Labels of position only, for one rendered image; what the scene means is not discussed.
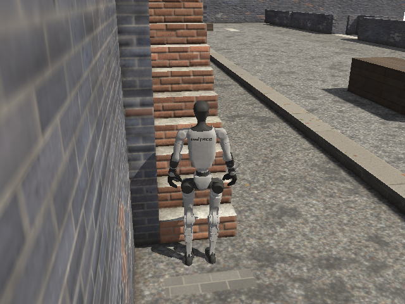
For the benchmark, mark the stairs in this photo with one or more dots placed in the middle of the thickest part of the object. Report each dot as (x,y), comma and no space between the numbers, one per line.
(181,72)

